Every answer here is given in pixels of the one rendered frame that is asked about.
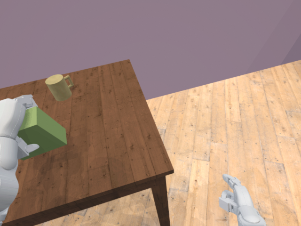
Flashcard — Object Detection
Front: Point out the robot left forearm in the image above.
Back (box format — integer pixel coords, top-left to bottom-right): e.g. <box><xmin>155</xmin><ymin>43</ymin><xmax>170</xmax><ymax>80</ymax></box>
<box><xmin>0</xmin><ymin>137</ymin><xmax>19</xmax><ymax>226</ymax></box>

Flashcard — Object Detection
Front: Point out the table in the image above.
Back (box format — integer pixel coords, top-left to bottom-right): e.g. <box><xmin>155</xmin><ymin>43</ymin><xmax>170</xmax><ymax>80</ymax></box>
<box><xmin>0</xmin><ymin>59</ymin><xmax>174</xmax><ymax>226</ymax></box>

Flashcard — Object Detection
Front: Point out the robot right hand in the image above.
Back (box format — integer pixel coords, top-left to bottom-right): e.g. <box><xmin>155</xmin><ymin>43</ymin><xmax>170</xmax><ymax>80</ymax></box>
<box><xmin>219</xmin><ymin>174</ymin><xmax>254</xmax><ymax>215</ymax></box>

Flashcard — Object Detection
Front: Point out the robot left hand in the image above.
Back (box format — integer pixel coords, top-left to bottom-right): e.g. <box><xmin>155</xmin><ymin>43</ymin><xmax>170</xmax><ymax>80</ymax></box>
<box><xmin>0</xmin><ymin>95</ymin><xmax>39</xmax><ymax>160</ymax></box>

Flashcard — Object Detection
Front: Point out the robot right forearm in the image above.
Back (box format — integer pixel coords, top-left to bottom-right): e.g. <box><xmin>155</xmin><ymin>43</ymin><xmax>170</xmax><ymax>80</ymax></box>
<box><xmin>237</xmin><ymin>205</ymin><xmax>266</xmax><ymax>226</ymax></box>

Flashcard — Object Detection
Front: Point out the sponge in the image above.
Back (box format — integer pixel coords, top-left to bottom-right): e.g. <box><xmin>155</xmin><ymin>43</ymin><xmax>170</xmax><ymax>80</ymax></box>
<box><xmin>17</xmin><ymin>106</ymin><xmax>67</xmax><ymax>160</ymax></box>

